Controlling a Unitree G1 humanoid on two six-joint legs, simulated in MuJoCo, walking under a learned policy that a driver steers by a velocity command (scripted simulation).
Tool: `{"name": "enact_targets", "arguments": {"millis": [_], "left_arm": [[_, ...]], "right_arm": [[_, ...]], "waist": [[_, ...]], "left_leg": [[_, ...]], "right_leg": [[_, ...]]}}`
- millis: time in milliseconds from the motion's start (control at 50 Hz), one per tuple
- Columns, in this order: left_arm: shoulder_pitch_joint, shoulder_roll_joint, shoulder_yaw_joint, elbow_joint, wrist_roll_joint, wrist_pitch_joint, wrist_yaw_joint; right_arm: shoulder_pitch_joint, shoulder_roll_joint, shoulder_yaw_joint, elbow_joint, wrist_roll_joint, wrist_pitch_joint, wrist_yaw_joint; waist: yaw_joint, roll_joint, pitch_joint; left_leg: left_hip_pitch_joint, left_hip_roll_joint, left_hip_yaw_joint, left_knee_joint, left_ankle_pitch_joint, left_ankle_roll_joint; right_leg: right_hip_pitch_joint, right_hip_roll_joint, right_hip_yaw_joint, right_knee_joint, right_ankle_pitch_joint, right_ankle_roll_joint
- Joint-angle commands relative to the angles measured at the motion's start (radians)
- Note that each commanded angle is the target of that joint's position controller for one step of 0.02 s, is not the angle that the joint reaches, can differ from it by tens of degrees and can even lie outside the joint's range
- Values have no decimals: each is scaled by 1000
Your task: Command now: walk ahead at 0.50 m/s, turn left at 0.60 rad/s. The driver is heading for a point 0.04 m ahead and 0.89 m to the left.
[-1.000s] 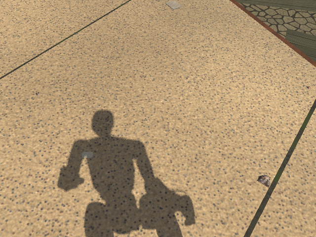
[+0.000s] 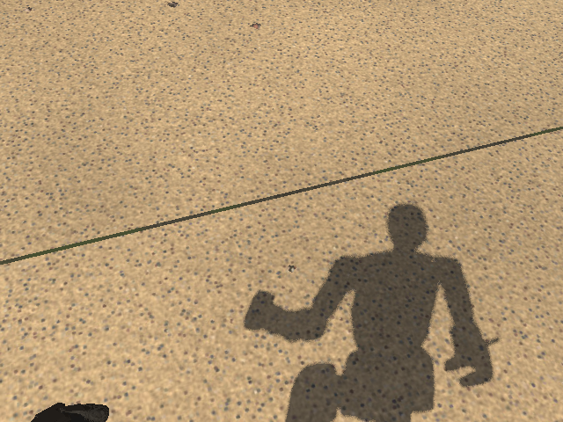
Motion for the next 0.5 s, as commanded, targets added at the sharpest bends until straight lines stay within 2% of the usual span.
{"name": "enact_targets", "arguments": {"millis": [20, 60, 120, 160, 180, 200, 220, 240, 260, 280, 300, 320, 340, 380, 440, 500], "left_arm": [[-74, 41, 5, -69, -1, -6, -4], [-131, 46, 4, -86, -12, -12, -12], [-149, 79, 17, -99, -19, -21, -20], [-116, 98, 28, -94, -21, -28, -22], [-63, 105, 36, -82, -21, -32, -19], [29, 127, 51, -60, -14, -36, -13], [173, 175, 66, -48, 2, -40, -5], [275, 255, 87, -15, 14, -27, -6], [268, 173, 70, -21, -13, -22, -13], [225, 113, 54, -31, -16, -15, -7], [176, 95, 46, -36, -7, -8, -3], [148, 75, 40, -26, -2, -4, 0], [137, 62, 34, -20, 5, -7, 4], [136, 53, 35, -4, -4, -14, 6], [153, 92, 50, 26, -12, -22, 7], [150, 116, 56, 41, -11, -15, 10]], "right_arm": [[-37, -188, -54, -64, 7, -15, -19], [4, -194, -57, -43, 11, -12, -20], [37, -179, -54, -21, 18, -5, -22], [33, -177, -56, -17, 16, 2, -25], [23, -169, -55, -18, 15, 7, -24], [19, -139, -44, -22, 11, 8, -22], [21, -80, -21, -39, -1, 7, -18], [152, -23, -3, -65, 28, -1, -18], [151, -118, -16, -47, 37, -3, -22], [46, -179, -34, -53, 33, 2, -22], [-16, -181, -36, -65, 21, 6, -24], [-58, -167, -38, -77, 9, 5, -22], [-56, -147, -39, -81, 13, 8, -16], [-48, -105, -32, -82, 23, 19, -9], [-104, -69, -19, -111, 13, 27, -5], [-153, -60, -13, -118, 14, 19, 11]], "waist": [[9, 90, -37], [-16, 95, -28], [-15, 113, -30], [7, 144, -37], [37, 158, -50], [83, 152, -102], [145, 70, -238], [101, -258, -387], [113, -218, -342], [138, -119, -213], [126, -48, -139], [111, -32, -79], [88, -58, -63], [76, -79, -53], [78, -47, -28], [90, -34, -25]], "left_leg": [[-78, 192, -172, -134, 133, 150], [-85, 197, -195, -123, 79, 133], [-4, 228, -275, -41, 33, 116], [40, 245, -325, 20, 58, 102], [40, 234, -334, 62, 87, 88], [17, 188, -308, 160, 141, 59], [-86, 128, -239, 421, 53, 19], [-433, -13, -101, 763, -369, -59], [-572, 58, -122, 915, -397, -75], [-610, 95, -108, 957, -306, -84], [-582, 130, -70, 945, -234, -90], [-563, 157, -67, 899, -186, -91], [-517, 185, -65, 865, -153, -88], [-486, 203, -38, 812, -136, -89], [-533, 221, -24, 700, -77, -101], [-518, 220, 4, 545, 82, -101]], "right_leg": [[98, 50, -24, -207, 203, 22], [146, 77, -22, -286, 265, 18], [158, 83, 15, -357, 226, -8], [196, 86, 14, -371, 130, -35], [265, 92, -3, -395, 101, -54], [409, 83, -12, -420, 102, -82], [658, -62, 122, -398, 63, -144], [997, -293, 585, -499, -191, -306], [986, -328, 737, -570, -429, -306], [873, -289, 591, -590, -422, -265], [755, -251, 453, -597, -289, -238], [657, -213, 351, -615, -158, -233], [597, -184, 271, -636, -76, -222], [555, -160, 165, -679, 6, -227], [556, -181, 67, -718, 129, -253], [579, -160, -55, -728, 218, -237]]}}
Velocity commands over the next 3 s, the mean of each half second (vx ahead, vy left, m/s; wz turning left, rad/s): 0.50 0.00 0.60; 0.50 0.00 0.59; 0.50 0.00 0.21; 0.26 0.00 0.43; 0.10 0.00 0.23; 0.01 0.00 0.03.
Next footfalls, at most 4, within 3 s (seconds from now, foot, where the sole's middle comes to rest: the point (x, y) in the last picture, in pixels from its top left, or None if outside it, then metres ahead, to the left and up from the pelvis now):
0.22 right None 0.32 -0.14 -0.78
0.72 left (185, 399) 0.51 0.19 -0.78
1.22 right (196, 268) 0.87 0.18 -0.78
1.72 left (66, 247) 0.95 0.55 -0.78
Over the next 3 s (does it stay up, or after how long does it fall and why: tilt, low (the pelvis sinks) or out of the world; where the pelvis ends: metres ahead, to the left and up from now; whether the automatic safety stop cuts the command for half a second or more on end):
stays up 1.00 0.48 -0.01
